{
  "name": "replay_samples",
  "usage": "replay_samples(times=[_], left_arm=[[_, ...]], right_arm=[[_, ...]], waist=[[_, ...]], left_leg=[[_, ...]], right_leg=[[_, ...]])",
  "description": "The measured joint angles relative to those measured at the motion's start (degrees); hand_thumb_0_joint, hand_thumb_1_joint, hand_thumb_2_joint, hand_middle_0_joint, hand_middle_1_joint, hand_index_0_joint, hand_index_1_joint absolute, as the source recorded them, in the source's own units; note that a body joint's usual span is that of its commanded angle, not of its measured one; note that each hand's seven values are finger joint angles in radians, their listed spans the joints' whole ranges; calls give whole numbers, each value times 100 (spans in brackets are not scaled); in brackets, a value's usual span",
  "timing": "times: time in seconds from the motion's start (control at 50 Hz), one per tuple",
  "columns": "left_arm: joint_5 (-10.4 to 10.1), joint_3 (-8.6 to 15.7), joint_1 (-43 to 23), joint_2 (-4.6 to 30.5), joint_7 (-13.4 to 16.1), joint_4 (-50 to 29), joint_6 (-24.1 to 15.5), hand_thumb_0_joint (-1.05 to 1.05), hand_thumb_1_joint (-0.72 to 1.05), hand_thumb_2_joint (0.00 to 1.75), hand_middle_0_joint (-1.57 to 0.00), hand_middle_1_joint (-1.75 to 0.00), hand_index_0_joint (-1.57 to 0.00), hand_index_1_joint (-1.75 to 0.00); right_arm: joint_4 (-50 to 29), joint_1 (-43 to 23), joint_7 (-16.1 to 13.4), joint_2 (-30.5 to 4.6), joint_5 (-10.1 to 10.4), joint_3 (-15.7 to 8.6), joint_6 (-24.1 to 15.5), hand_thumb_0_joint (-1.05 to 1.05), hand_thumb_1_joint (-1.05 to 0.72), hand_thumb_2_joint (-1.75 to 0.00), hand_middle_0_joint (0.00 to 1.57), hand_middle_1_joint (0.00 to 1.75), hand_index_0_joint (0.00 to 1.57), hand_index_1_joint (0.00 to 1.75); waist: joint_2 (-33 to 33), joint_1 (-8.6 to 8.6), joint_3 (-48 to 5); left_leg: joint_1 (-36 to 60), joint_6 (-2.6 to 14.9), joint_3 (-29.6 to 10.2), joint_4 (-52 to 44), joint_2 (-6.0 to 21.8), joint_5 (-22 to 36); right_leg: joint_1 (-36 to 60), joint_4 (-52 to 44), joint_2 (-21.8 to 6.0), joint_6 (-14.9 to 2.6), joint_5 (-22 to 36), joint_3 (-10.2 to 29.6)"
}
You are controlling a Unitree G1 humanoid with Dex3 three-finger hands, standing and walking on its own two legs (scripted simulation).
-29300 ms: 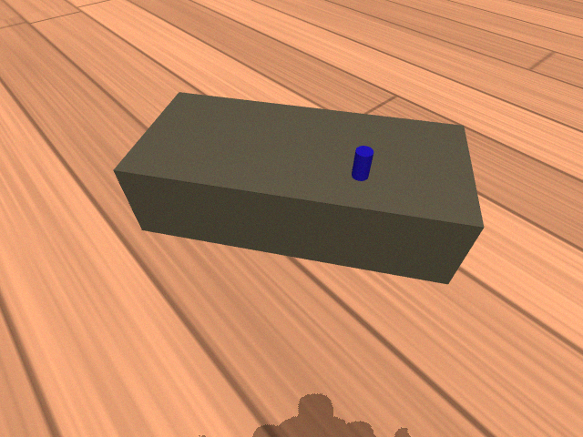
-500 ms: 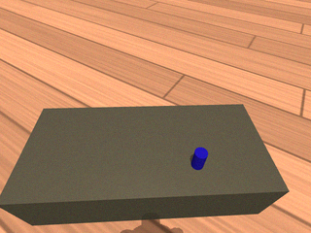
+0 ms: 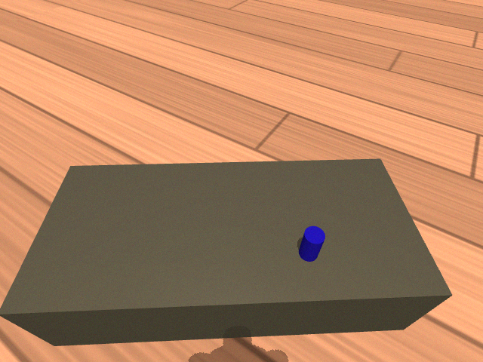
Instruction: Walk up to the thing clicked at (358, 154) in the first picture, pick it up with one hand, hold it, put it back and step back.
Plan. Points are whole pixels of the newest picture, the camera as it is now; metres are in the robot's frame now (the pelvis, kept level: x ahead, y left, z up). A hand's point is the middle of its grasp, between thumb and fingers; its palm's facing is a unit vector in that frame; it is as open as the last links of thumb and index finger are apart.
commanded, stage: stand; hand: right
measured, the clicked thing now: (311, 244) +0.53 -0.24 -0.37
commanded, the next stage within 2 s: step back in 0.02 s
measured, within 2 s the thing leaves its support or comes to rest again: neither
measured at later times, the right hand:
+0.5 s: hand out of the picture +0.04 -0.29 -0.18, palm faces -0.05 +0.93 -0.36, open 7.4 cm
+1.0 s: hand out of the picture -0.07 -0.24 -0.15, palm faces -0.07 +0.90 -0.43, open 7.4 cm
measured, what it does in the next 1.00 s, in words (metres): walks backwards: left foot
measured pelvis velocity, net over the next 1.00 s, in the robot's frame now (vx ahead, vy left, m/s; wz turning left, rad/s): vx -0.20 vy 0.02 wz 0.01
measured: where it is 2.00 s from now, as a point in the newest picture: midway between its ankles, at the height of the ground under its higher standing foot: outside the picture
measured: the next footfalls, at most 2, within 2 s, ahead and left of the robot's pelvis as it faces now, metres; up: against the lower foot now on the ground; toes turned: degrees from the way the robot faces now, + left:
left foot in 0.68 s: -0.11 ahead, +0.13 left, +0.00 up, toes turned +3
right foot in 1.10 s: -0.22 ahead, -0.11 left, +0.00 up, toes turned +1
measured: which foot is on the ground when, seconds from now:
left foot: down 0.00-0.30, up 0.32-0.66, down 0.68-1.00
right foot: down 0.00-0.70, up 0.72-1.00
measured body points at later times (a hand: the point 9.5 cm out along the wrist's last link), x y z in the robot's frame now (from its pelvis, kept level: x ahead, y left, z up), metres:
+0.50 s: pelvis -0.07 -0.02 -0.02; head +0.01 -0.04 +0.42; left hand +0.03 +0.29 -0.13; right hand +0.04 -0.34 -0.16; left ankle -0.13 +0.12 -0.67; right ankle -0.01 -0.13 -0.75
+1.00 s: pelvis -0.20 +0.02 -0.02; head -0.13 +0.05 +0.42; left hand -0.14 +0.35 -0.15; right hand -0.06 -0.28 -0.12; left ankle -0.15 +0.13 -0.75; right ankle -0.25 -0.13 -0.69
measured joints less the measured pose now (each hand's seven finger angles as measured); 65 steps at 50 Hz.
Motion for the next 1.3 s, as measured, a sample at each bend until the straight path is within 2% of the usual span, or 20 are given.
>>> replay_samples(times=[0.16, 0.3, 0.32, 0.38, 0.42, 0.48, 0.56, 0.62, 0.66, 0.7, 0.74, 0.78, 0.82, 0.88, 1.0, 1.08, 1.14, 1.2, 1.24, 1.3], left_arm=[[-70, 265, -163, 172, 49, -499, 110, 1, 90, 89, -20, -30, -20, -30], [15, 358, -134, 222, 45, -843, 221, 0, 91, 89, -20, -29, -20, -30], [36, 363, -115, 184, 32, -876, 220, 0, 91, 89, -20, -29, -20, -30], [114, 359, -74, 83, 18, -1024, 215, 0, 91, 89, -20, -29, -20, -30], [134, 353, -95, 9, 31, -1100, 233, 1, 90, 89, -20, -30, -20, -30], [167, 331, -183, -53, 50, -1251, 254, 1, 90, 89, -20, -30, -21, -30], [148, 332, -338, -87, 114, -1570, 205, 1, 90, 89, -21, -30, -21, -30], [119, 354, -449, -38, 147, -1784, 195, 1, 90, 89, -21, -30, -21, -30], [88, 363, -497, 49, 138, -1866, 234, 1, 90, 89, -21, -30, -21, -30], [51, 399, -537, 197, 118, -1862, 314, 0, 90, 89, -21, -30, -21, -30], [34, 460, -461, 245, 137, -1752, 409, 0, 90, 89, -20, -30, -21, -30], [50, 492, -355, 245, 142, -1605, 471, 1, 90, 89, -20, -30, -20, -30], [4, 530, -221, 284, 125, -1559, 475, 1, 91, 89, -20, -30, -20, -30], [-8, 576, 15, 348, 105, -1597, 406, 1, 91, 89, -20, -30, -20, -30], [38, 565, 353, 393, 108, -1514, 381, 1, 91, 89, -20, -29, -20, -30], [53, 494, 434, 289, 68, -1445, 314, 1, 91, 89, -20, -29, -20, -30], [144, 429, 413, 5, 27, -1368, 240, 1, 91, 89, -20, -29, -20, -30], [180, 374, 522, -31, -32, -1497, 237, 1, 90, 89, -20, -30, -20, -30], [168, 383, 520, -44, -6, -1576, 254, 1, 90, 89, -20, -30, -21, -30], [174, 420, 365, -34, 28, -1726, 286, 1, 90, 89, -21, -30, -21, -30]], right_arm=[[-459, -288, 58, -59, 81, -142, 162, 0, -90, -90, 20, 30, 21, 30], [-936, -494, 41, -273, 93, -297, 371, 0, -90, -90, 20, 30, 21, 30], [-977, -509, 26, -315, 102, -320, 405, 0, -90, -90, 20, 30, 21, 30], [-1104, -540, -25, -374, 77, -347, 484, 0, -90, -90, 20, 30, 20, 30], [-1195, -497, -16, -417, 116, -349, 477, 0, -90, -90, 20, 30, 20, 30], [-1284, -320, -27, -472, 137, -324, 448, 0, -90, -90, 20, 30, 20, 30], [-1273, -100, -84, -492, 89, -261, 470, 0, -90, -90, 20, 30, 20, 30], [-1282, -19, -86, -418, 36, -221, 467, 0, -90, -90, 20, 30, 20, 30], [-1308, 27, -52, -355, -4, -217, 418, 0, -90, -90, 20, 30, 20, 30], [-1295, 19, -18, -214, -65, -242, 360, 0, -90, -90, 20, 30, 20, 30], [-1319, 77, 61, -119, -128, -214, 355, 0, -90, -90, 20, 30, 20, 30], [-1323, 182, 89, -81, -156, -185, 350, 0, -90, -90, 20, 30, 21, 30], [-1308, 254, 64, -35, -193, -155, 377, 0, -90, -90, 20, 30, 21, 30], [-1367, 210, 24, -40, -158, -169, 369, 0, -90, -90, 21, 30, 21, 30], [-1768, -152, -46, -126, -74, -239, 253, 0, -90, -90, 20, 30, 21, 30], [-1967, -349, -29, -223, -53, -252, 300, 0, -90, -90, 20, 30, 21, 30], [-1881, -415, -43, -367, 24, -313, 403, 0, -90, -90, 20, 30, 21, 30], [-1721, -259, -61, -276, 66, -312, 506, 0, -90, -90, 20, 30, 20, 30], [-1672, -124, -37, -273, 99, -286, 490, 0, -90, -90, 20, 30, 20, 30], [-1649, 132, -74, -328, 110, -268, 414, 0, -90, -90, 20, 30, 21, 30]], waist=[[-91, 5, 470], [86, 0, 746], [151, -13, 759], [119, 121, 811], [152, 147, 826], [244, 135, 777], [318, 113, 796], [236, 71, 884], [129, 25, 904], [-197, 51, 986], [-271, 61, 930], [-126, -101, 785], [-127, -93, 616], [-174, 57, 521], [-184, 195, 755], [-70, 204, 854], [456, 60, 912], [256, 212, 709], [149, 229, 632], [143, 147, 521]], left_leg=[[-597, 22, 18, 780, 33, -234], [-1235, 6, -73, 1855, 193, -604], [-1375, 47, -217, 2179, 144, -786], [-1857, 77, -618, 3799, -361, -1877], [-2049, 77, -795, 4585, -562, -1941], [-2067, -18, -964, 5039, -627, -1835], [-1723, -153, -947, 4509, -436, -1965], [-1384, -118, -750, 3538, -198, -2009], [-1115, -36, -611, 2672, -53, -1686], [-966, -6, -413, 2344, -180, -1295], [-1000, 43, -339, 2423, -141, -1293], [-1050, 91, -525, 2309, -3, -1161], [-1054, 87, -554, 1953, 54, -894], [-1106, 103, -430, 1565, 91, -570], [-1373, 145, -88, 1627, 128, -352], [-1681, 88, 120, 2019, 186, -362], [-1872, 34, -174, 2339, 355, -502], [-2183, -42, -542, 3623, -229, -1728], [-2243, -42, -774, 4421, -518, -1809], [-2095, -88, -959, 4792, -624, -1804]], right_leg=[[-686, 949, 18, -65, -312, 26], [-1272, 1935, 161, -225, -662, -53], [-1298, 1984, 175, -263, -673, -103], [-1420, 1973, 75, -309, -558, 3], [-1457, 1771, 32, -285, -376, 16], [-1567, 1544, 0, -244, -154, -66], [-1738, 1569, -72, -192, -34, -232], [-1865, 1754, -201, -115, -9, -344], [-2000, 1980, -302, -35, -31, -391], [-2134, 2279, -471, -20, -99, -208], [-2331, 2979, -115, -59, -1291, 243], [-2486, 4116, 409, -75, -1938, 540], [-2575, 5008, 734, -107, -1876, 778], [-2438, 5538, 864, -36, -1651, 905], [-1559, 4114, 492, 200, -1858, 738], [-942, 2336, 203, 88, -1454, 401], [-776, 1910, 419, -86, -1023, 129], [-1007, 1996, 199, -159, -937, 341], [-1077, 1836, 68, -149, -755, 439], [-1272, 1683, -23, -102, -529, 394]])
